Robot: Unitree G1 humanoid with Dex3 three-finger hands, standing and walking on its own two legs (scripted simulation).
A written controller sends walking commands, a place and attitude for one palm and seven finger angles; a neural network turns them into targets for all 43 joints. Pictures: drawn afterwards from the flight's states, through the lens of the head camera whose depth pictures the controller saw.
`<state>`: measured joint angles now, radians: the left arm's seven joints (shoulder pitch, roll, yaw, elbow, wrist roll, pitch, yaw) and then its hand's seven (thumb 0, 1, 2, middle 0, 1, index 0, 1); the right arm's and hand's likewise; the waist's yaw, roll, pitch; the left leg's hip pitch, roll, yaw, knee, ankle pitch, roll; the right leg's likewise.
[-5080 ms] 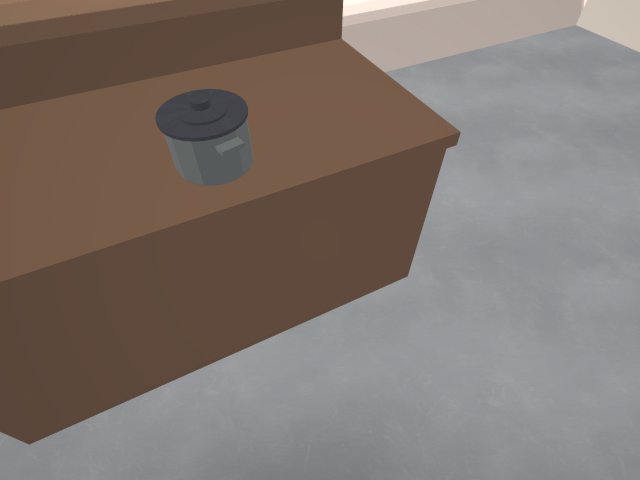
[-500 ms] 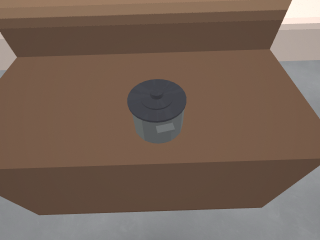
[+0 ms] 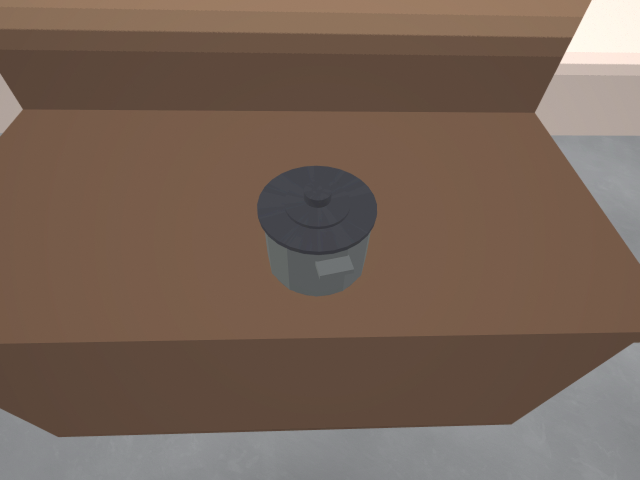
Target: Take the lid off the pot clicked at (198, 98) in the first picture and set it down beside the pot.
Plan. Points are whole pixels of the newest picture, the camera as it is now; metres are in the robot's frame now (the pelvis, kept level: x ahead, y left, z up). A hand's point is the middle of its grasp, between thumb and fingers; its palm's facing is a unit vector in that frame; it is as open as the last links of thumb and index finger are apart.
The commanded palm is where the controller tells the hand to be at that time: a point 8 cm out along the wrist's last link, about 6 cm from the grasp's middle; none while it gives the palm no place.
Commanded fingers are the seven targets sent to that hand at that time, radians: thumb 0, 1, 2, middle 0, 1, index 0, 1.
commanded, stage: shuffle to correct the standing spot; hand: left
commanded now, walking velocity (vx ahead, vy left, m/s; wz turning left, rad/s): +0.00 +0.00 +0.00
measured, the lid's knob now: (317, 194) +0.50 +0.04 +0.06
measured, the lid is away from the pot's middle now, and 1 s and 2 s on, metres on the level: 0.00 0.00 0.00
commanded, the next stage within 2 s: come to a stop and stand still in 1.30 s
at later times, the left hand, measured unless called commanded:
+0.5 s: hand out of the picture -0.04 +0.16 -0.18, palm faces +0.04 -0.98 -0.19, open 7.4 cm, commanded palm none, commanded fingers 0.00 0.90 0.90 -0.20 -0.30 -0.20 -0.30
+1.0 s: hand out of the picture -0.03 +0.09 -0.19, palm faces +0.05 -0.99 -0.16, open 7.4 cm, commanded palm none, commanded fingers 0.00 0.90 0.90 -0.20 -0.30 -0.20 -0.30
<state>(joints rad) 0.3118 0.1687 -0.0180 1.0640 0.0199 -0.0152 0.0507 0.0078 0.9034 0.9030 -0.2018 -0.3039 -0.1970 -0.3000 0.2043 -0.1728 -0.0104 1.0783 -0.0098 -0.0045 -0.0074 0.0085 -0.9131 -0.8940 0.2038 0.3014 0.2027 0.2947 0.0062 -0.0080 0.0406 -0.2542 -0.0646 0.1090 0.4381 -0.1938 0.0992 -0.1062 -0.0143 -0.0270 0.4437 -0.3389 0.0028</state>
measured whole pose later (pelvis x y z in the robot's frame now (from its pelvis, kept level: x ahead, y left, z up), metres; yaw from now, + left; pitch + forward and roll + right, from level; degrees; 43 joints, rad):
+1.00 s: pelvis +0.01 -0.07 -0.01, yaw +3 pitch +0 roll -2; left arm 0.37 0.13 0.00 1.03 0.04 0.03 0.04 0.01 0.90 0.90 -0.20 -0.30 -0.20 -0.30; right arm 0.26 -0.12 -0.05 1.13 -0.01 0.03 -0.05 0.01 -0.91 -0.89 0.20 0.30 0.20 0.29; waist -0.01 0.00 0.06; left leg -0.40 0.04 0.04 0.87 -0.45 0.00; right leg -0.11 0.11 -0.12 0.49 -0.39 -0.11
